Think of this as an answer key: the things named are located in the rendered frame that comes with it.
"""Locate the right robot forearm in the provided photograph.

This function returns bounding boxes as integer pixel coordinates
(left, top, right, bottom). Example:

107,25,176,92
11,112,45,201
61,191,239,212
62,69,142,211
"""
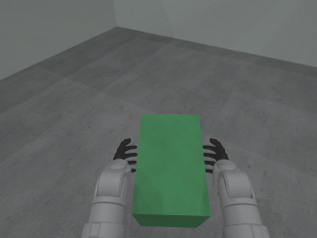
212,159,270,238

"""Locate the robot left hand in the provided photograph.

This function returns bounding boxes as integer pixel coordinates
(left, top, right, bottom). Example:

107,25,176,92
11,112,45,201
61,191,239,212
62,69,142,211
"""
113,138,138,173

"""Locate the carton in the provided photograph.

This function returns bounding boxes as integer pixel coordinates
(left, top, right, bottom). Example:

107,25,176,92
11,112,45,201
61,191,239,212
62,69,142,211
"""
132,114,211,228

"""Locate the robot right hand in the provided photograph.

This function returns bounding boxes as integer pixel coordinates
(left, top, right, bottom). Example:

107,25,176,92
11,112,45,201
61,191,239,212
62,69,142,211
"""
202,138,229,174

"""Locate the left robot forearm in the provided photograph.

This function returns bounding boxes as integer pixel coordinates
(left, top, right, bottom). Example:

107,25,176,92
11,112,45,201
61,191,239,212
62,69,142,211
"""
80,159,132,238

